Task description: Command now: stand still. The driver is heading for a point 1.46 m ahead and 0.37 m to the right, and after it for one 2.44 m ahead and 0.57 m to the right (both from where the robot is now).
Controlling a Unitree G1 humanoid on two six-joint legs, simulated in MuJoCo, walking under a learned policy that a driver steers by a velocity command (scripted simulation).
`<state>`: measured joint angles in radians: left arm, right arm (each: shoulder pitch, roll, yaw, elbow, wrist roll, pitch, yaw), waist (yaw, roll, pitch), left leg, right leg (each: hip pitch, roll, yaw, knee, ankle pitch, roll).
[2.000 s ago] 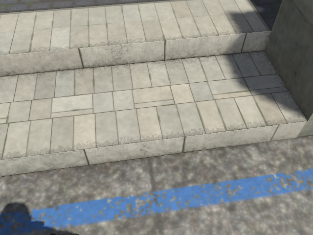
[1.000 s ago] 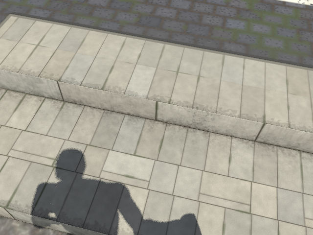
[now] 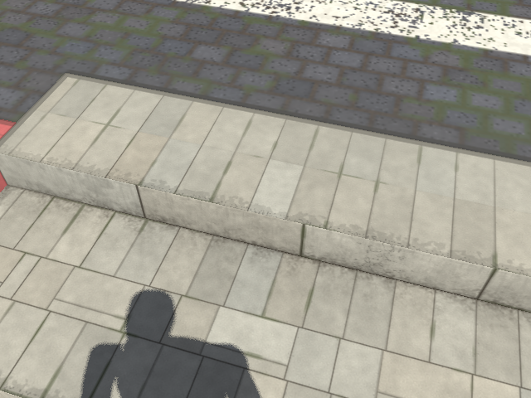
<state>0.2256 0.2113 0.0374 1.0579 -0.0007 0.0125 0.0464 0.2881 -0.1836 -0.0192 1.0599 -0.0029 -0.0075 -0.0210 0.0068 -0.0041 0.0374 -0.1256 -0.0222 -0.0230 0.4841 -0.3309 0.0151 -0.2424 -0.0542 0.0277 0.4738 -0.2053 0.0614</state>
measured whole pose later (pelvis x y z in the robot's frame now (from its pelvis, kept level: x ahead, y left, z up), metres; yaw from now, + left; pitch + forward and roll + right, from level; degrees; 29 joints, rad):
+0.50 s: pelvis +0.00 +0.01 +0.00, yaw +0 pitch -1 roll +0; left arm 0.26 0.19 0.03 1.11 0.00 0.02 0.06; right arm 0.35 -0.18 -0.01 1.07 0.00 -0.01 -0.02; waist 0.01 0.00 0.03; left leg -0.12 -0.03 -0.01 0.45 -0.32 0.03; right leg -0.24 -0.07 0.04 0.45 -0.20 0.07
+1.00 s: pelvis +0.01 +0.01 +0.00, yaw +0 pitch +0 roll +0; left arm 0.30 0.18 0.03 1.12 -0.01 0.02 0.06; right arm 0.40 -0.17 0.00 1.05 0.00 -0.01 -0.02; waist 0.01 0.00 0.03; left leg -0.12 -0.03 0.00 0.45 -0.32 0.03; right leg -0.24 -0.07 0.04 0.45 -0.20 0.08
